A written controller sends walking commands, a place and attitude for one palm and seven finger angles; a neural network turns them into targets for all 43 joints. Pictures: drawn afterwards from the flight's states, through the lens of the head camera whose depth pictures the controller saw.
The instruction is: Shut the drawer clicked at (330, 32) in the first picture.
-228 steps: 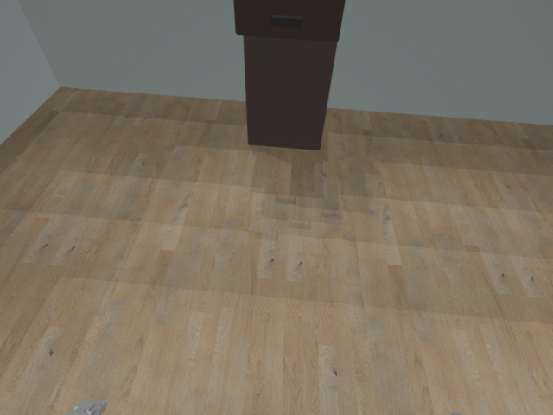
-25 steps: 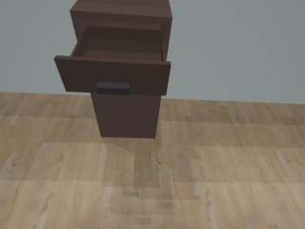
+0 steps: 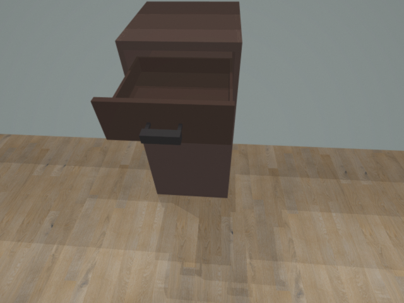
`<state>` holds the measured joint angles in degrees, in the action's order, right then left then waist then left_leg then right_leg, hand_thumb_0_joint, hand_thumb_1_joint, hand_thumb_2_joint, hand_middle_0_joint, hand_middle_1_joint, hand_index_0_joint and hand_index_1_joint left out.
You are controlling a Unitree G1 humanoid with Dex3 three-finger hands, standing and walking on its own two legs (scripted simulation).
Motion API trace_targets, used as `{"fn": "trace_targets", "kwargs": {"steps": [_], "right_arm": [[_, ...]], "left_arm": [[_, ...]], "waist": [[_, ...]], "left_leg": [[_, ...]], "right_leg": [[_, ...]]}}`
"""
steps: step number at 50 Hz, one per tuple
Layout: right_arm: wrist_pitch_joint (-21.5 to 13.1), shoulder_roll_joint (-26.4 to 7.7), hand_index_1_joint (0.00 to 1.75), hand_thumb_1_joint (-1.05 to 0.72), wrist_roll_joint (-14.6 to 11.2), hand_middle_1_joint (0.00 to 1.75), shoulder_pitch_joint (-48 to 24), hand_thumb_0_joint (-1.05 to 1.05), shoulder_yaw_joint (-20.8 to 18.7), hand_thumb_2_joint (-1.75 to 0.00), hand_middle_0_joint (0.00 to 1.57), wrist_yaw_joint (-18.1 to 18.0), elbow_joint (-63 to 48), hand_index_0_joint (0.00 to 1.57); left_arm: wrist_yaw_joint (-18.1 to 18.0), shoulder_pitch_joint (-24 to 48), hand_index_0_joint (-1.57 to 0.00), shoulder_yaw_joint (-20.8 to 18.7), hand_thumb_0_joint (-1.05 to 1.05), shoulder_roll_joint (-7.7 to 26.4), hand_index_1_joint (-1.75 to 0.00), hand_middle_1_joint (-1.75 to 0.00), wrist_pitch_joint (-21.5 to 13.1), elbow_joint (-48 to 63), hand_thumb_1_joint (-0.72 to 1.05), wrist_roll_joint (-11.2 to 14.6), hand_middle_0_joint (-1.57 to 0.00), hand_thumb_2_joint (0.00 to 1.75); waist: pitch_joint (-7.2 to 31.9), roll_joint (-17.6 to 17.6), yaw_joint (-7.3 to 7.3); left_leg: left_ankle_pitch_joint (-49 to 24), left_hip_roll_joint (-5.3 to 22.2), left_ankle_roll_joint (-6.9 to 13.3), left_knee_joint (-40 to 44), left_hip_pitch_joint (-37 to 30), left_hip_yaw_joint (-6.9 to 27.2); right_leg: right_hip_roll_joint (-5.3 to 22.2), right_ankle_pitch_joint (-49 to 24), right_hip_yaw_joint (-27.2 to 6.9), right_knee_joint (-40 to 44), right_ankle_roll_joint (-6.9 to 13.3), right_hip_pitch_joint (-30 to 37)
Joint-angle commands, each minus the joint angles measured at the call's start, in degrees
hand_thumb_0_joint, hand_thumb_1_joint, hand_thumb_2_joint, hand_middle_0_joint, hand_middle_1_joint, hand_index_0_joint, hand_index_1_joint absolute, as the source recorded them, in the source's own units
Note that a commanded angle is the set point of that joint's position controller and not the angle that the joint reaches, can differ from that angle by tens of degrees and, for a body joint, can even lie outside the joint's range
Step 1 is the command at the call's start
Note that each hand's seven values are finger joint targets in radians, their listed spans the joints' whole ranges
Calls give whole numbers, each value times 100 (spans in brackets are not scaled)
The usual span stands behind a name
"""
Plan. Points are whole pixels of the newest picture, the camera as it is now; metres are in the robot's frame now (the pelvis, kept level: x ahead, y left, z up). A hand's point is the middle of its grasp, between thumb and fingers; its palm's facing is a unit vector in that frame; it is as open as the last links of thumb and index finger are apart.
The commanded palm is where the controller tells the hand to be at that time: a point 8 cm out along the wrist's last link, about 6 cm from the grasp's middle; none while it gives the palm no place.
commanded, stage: take the last steps up to it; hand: left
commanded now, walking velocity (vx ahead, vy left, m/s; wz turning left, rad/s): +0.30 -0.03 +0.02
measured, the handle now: (162, 131) +0.52 +0.16 +0.04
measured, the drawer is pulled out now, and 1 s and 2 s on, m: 0.30 0.30 0.30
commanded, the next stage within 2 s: come to a stop and stand still in 0.62 s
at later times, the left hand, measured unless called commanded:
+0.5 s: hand out of the picture +0.13 +0.21 -0.18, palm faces +0.03 -0.98 -0.17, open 7.4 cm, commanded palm none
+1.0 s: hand (150, 252) +0.28 +0.17 -0.17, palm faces +0.03 -0.97 -0.25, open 7.3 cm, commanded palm none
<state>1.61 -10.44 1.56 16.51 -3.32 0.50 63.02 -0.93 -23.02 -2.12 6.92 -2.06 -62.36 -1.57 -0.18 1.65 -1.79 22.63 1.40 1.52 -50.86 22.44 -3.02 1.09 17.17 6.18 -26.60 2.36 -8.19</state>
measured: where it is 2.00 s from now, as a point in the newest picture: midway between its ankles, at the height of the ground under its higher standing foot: outside the picture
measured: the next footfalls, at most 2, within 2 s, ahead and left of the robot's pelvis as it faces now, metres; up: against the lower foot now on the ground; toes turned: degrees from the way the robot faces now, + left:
left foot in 0.32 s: +0.19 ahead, +0.15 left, +0.00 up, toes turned +9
right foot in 0.70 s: +0.28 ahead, -0.12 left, +0.00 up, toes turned -9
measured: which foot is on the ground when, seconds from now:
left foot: up 0.00-0.30, down 0.32-0.72, up 0.74-1.00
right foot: down 0.00-0.32, up 0.34-0.68, down 0.70-1.00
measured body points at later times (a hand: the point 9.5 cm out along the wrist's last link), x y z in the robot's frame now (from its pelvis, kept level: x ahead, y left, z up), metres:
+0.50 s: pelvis +0.13 +0.03 +0.00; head +0.15 +0.05 +0.45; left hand +0.13 +0.26 -0.17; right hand +0.19 -0.20 -0.14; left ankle +0.15 +0.14 -0.74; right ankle +0.10 -0.08 -0.67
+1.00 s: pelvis +0.23 -0.01 +0.00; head +0.27 -0.03 +0.45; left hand +0.28 +0.22 -0.15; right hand +0.26 -0.25 -0.17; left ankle +0.24 +0.10 -0.70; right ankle +0.24 -0.11 -0.74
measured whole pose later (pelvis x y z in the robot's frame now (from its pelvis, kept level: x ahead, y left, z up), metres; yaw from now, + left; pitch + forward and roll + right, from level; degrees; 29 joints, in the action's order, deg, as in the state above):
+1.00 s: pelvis +0.23 -0.01 +0.00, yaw -1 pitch -1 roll +1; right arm 2.6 -9.9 0.5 10.9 -2.9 -1.3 61.0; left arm -2.4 -10.8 -2.6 8.9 0.6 -59.9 -1.5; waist -5.7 1.2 -0.7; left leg 25.4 1.2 -3.0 -47.7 21.8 -3.0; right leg 2.7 13.8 7.7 -28.1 2.0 -13.7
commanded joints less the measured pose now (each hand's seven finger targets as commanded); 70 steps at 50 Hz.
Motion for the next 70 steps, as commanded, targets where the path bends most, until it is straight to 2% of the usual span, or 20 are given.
{"fn": "trace_targets", "kwargs": {"steps": [1, 11, 14, 15, 16, 17, 20, 24, 33, 34, 35, 37, 40, 42, 50, 54, 56, 57, 62, 70], "right_arm": [[-234, -202, 30, -90, 0, 30, -460, 0, -87, -90, 20, 66, -534, 20], [-400, 100, 30, -90, -44, 30, -1010, 0, 11, -90, 20, 77, -694, 20], [-500, -91, 30, -90, -6, 30, -54, 0, -14, -90, 20, -39, -349, 20], [-547, -539, 30, -90, 31, 30, 699, 0, -114, -90, 20, -113, -147, 20], [-538, -1136, 30, -90, 44, 30, 1277, 0, -252, -90, 20, -177, -27, 20], [-464, -1291, 30, -90, -4, 30, 1436, 0, -244, -90, 20, -191, -17, 20], [-516, -533, 30, -90, 6, 30, 451, 0, -96, -90, 20, -217, -201, 20], [-577, -384, 30, -90, -3, 30, 103, 0, -37, -90, 20, -220, -342, 20], [-345, -658, 30, -90, 23, 30, -29, 0, -133, -90, 20, -133, -320, 20], [-346, -500, 30, -90, -3, 30, 20, 0, -107, -90, 20, -121, -298, 20], [-343, -145, 30, -90, -40, 30, 104, 0, -22, -90, 20, -92, -362, 20], [-225, -226, 30, -90, -53, 30, -88, 0, 21, -90, 20, -130, -569, 20], [-203, -61, 30, -90, -106, 30, 190, 0, 102, -90, 20, -187, -149, 20], [-98, -27, 30, -90, -159, 30, 325, 0, 108, -90, 20, -197, -88, 20], [71, -256, 30, -90, -128, 30, -323, 0, -34, -90, 20, -174, -578, 20], [-22, -276, 30, -90, -100, 30, 31, 0, -35, -90, 20, -174, -489, 20], [-108, -952, 30, -90, -40, 30, -85, 0, -112, -90, 20, -191, -653, 20], [-114, -978, 30, -90, -54, 30, -167, 0, -107, -90, 20, -237, -704, 20], [-194, -671, 30, -90, -60, 30, -748, 0, 18, -90, 20, -350, -773, 20], [-135, -800, 30, -90, -44, 30, -381, 0, -77, -90, 20, -277, -475, 20]], "left_arm": [[-48, -396, -20, -77, 0, 654, -30, -30, -197, 48, 90, 32, -20, 90], [-75, -766, -20, -117, 0, 681, -30, -30, -198, -338, 90, -1, -20, 90], [-72, -589, -20, -128, 0, 604, -30, -30, -140, -338, 90, 58, -20, 90], [-49, -712, -20, -108, 0, 429, -30, -30, -136, -280, 90, 85, -20, 90], [-15, -755, -20, -64, 0, 177, -30, -30, -146, -169, 90, 125, -20, 90], [-40, -474, -20, -53, 0, 345, -30, -30, -115, 29, 90, 61, -20, 90], [50, 383, -20, -120, 0, 328, -30, -30, -45, 107, 90, 23, -20, 90], [98, 170, -20, -112, 0, 160, -30, -30, 127, 113, 90, 15, -20, 90], [134, 480, -20, -149, 0, 536, -30, -30, 96, 361, 90, -17, -20, 90], [105, 200, -20, -191, 0, 741, -30, -30, 39, 262, 90, -26, -20, 90], [58, -115, -20, -270, 0, 1251, -30, -30, -29, 165, 90, -54, -20, 90], [-16, -236, -20, -268, 0, 1480, -30, -30, -61, 197, 90, 53, -20, 90], [-90, 836, -20, -98, 0, 1012, -30, -30, -75, 404, 90, 35, -20, 90], [-129, 981, -20, -117, 0, 1087, -30, -30, -12, 427, 90, 39, -20, 90], [-223, 910, -20, -322, 0, 1342, -30, -30, 235, 552, 90, -14, -20, 90], [-189, 1058, -20, -292, 0, 1228, -30, -30, 309, 566, 90, 49, -20, 90], [-170, 652, -20, -171, 0, 707, -30, -30, 357, 646, 90, 100, -20, 90], [-217, 672, -20, -138, 0, 742, -30, -30, 415, 659, 90, 66, -20, 90], [-117, 606, -20, -172, 0, 830, -30, -30, 417, 417, 90, 66, -20, 90], [-56, 791, -20, -55, 0, 648, -30, -30, 442, 415, 90, 46, -20, 90]], "waist": [[-875, -638, 150], [-603, -982, -66], [-233, -610, 383], [395, 175, 635], [865, 1359, 729], [874, 1232, 784], [-500, 428, 491], [-320, 578, 130], [-393, 198, -49], [-292, -156, -175], [-149, -1382, -291], [108, -2106, -272], [156, -616, 167], [299, -765, 211], [224, -1020, 15], [371, -943, 275], [489, 1078, 162], [460, 1282, 235], [208, 379, 71], [163, 814, 347]], "left_leg": [[-796, 411, -146, -890, 1391, 82], [-735, 278, -104, 1291, 481, -425], [-1308, 69, -18, 2410, -1356, -590], [-1787, 841, 236, 2592, -2662, 305], [-2422, 2279, 842, 2975, -3555, 2058], [-2076, 2687, 1151, 3297, -3264, 2504], [-1563, 2229, 957, 3820, -1545, 1577], [-2341, 1664, 708, 3840, -932, 344], [-322, 1229, 345, 3069, -445, 178], [-28, 918, 126, 2392, -155, -87], [681, 310, -154, 1063, 667, -659], [1321, 244, -201, -435, 777, -4], [478, 361, -371, -166, 2, 195], [287, 209, -437, 176, -241, 76], [244, 72, -433, 632, -84, 217], [-1646, 112, -347, 2701, -1424, -30], [-4486, 1847, 501, 3101, -1774, 1549], [-4929, 2150, 880, 3278, -1424, 1818], [-4238, 1532, 874, 3201, -1457, 1011], [-1677, 1423, 738, 3712, -1599, 1250]], "right_leg": [[1450, 259, -1383, 1938, 558, -5], [1349, -1859, -792, 1213, 588, 474], [951, -2463, -459, -149, 314, -29], [623, -1748, -227, -1368, 82, -752], [58, 952, 173, -2831, -158, -1960], [24, 1844, -272, -3813, -84, -2229], [621, 771, -579, -4262, -171, -2613], [650, 237, -357, -3019, -315, -1787], [171, -599, 242, -424, -373, -239], [393, -520, -82, 41, -305, 318], [1460, -408, -1459, 650, 67, 888], [2311, -1535, -2620, 1400, 706, 555], [1797, -4403, -1211, 652, 698, 131], [1677, -4958, -823, 487, 687, 123], [1887, -4469, -1046, 348, 921, 234], [1291, -2958, -658, -253, 302, -323], [301, 586, -64, -1364, -343, -1141], [67, 1860, -437, -2369, -397, -1138], [82, 877, -927, -3325, -463, -1563], [169, 1083, -542, -1638, -445, -1111]]}}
